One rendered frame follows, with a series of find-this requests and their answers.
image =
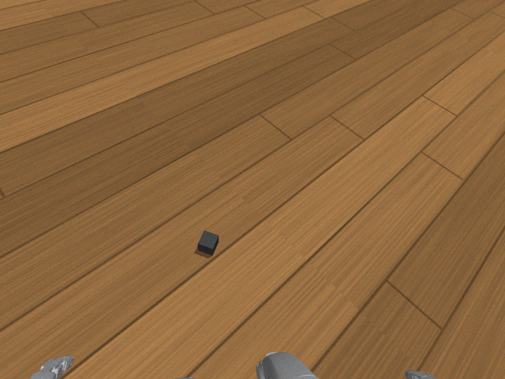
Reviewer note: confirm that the left robot hand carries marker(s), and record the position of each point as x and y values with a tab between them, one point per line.
53	369

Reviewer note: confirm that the cube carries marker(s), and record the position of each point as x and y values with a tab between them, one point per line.
208	242

